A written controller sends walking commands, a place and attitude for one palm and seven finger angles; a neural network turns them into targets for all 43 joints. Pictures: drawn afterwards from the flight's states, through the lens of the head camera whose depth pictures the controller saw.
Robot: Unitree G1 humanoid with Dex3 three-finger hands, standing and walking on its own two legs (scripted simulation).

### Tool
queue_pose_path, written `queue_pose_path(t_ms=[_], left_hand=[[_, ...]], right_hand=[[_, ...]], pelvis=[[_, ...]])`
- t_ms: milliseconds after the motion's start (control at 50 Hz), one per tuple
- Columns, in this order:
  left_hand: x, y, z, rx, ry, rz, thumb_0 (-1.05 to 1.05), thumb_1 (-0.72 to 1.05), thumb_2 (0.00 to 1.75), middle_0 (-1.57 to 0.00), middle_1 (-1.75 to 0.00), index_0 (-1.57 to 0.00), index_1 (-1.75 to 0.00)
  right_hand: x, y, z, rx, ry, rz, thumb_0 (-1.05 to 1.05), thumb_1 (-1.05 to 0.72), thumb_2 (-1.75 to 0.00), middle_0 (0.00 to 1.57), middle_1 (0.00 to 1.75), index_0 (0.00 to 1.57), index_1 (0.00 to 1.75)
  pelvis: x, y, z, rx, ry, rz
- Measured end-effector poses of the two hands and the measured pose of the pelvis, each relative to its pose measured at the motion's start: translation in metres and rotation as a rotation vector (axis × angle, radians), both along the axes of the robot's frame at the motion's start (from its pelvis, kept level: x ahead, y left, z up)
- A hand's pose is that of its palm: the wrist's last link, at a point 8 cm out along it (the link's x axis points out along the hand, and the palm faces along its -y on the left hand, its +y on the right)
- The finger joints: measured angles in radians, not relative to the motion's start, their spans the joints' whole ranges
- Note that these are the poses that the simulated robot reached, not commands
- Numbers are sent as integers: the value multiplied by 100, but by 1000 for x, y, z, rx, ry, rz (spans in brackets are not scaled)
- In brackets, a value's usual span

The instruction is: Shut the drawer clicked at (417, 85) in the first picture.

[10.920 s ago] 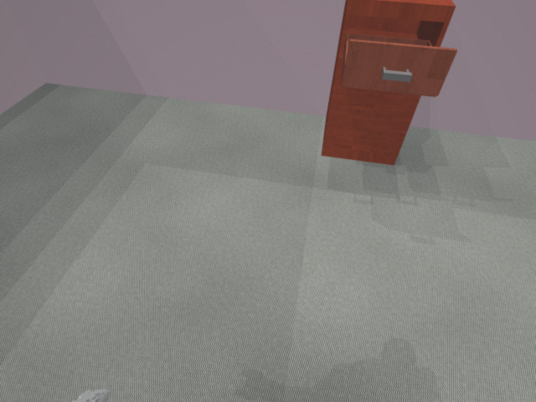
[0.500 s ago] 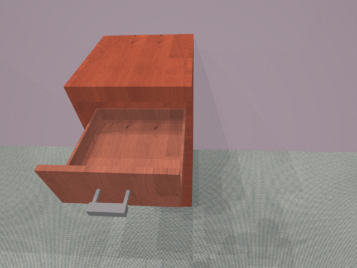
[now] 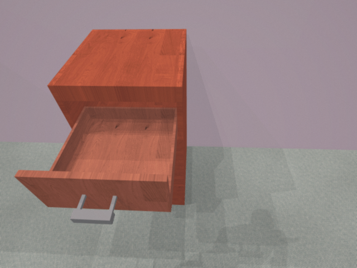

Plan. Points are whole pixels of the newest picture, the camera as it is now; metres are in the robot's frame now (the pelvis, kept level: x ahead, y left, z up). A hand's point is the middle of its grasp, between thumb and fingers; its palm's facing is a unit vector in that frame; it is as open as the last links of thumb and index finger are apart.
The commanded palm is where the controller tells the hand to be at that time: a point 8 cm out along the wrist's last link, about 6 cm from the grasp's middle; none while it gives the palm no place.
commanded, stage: look again from close up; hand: left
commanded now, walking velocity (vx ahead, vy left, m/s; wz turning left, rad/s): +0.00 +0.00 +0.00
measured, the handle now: (95, 207) +0.28 +0.25 -0.08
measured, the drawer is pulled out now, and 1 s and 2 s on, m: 0.30 0.28 0.28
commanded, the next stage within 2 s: raise the hand and make a fist in 0.22 s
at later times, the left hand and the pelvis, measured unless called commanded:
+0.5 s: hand (98, 267) +0.14 +0.19 -0.04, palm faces +0.28 -0.95 -0.17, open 7.0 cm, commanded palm +0.07 +0.22 -0.06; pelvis -0.02 -0.01 -0.01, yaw +2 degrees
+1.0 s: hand out of the picture +0.12 +0.17 -0.02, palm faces -0.07 -1.00 -0.03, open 4.6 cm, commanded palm +0.08 +0.23 -0.03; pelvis -0.06 +0.01 -0.08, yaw +3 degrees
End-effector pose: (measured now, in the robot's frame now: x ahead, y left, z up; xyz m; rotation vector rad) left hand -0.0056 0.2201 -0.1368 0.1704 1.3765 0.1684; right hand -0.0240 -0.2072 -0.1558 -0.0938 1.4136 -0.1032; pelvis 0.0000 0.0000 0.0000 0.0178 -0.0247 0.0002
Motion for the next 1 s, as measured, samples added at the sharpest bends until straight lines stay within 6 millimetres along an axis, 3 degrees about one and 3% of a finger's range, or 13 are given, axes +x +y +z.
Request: queue_pose_path(t_ms=[360, 440, 500, 540, 580, 640, 740, 820, 920, 1000], left_hand=[[-5, -17, 2, -6, -35, 66, 2, 93, 89, -21, -30, -20, -30], [58, 7, 61, 89, -509, 120, 5, 97, 89, -23, -32, -22, -32], [112, 9, 112, 82, -860, 82, 4, 96, 89, -25, -36, -25, -35], [140, 5, 134, 43, -1060, 27, 3, 95, 89, -28, -39, -27, -38], [138, 7, 129, 6, -1127, 19, 2, 94, 89, -27, -41, -31, -42], [112, 2, 110, -89, -1200, -27, 1, 93, 89, -31, -46, -36, -47], [72, -6, 91, -144, -1305, -146, 1, 91, 90, -42, -57, -45, -57], [72, 5, 95, -107, -1394, -161, 2, 90, 90, -52, -66, -54, -66], [97, 10, 108, -135, -1399, -188, 2, 90, 90, -63, -77, -63, -77], [111, 3, 115, -194, -1308, -237, 2, 90, 90, -71, -86, -71, -85]], right_hand=[[13, -17, 3, -11, -37, 11, 1, -91, -90, 20, 30, 20, 29], [46, -40, 14, -104, -296, 14, 2, -92, -90, 20, 30, 20, 30], [86, -56, 27, -150, -515, 23, 2, -92, -90, 20, 30, 20, 30], [115, -64, 42, -175, -661, 36, 2, -92, -90, 20, 30, 20, 30], [141, -69, 59, -193, -793, 54, 2, -91, -90, 20, 30, 20, 29], [173, -69, 82, -209, -940, 118, 2, -91, -90, 20, 30, 20, 29], [211, -50, 87, -219, -1075, 268, 1, -91, -90, 20, 30, 20, 29], [221, -17, 66, -154, -1086, 303, 1, -91, -90, 20, 30, 20, 29], [199, 26, 34, -33, -996, 271, 1, -90, -90, 20, 30, 20, 30], [167, 44, 18, 20, -888, 203, 2, -90, -90, 20, 30, 21, 30]], pelvis=[[-4, -16, 0, -10, -2, 8], [-9, -13, -3, -8, -1, 20], [-18, -10, -8, -6, 21, 42], [-24, -10, -14, -2, 52, 40], [-30, -10, -22, 4, 88, 28], [-37, -11, -37, 6, 130, 23], [-49, -8, -70, -16, 186, 47], [-57, -3, -88, -39, 197, 64], [-62, 6, -92, -60, 195, 70], [-60, 14, -84, -59, 195, 59]])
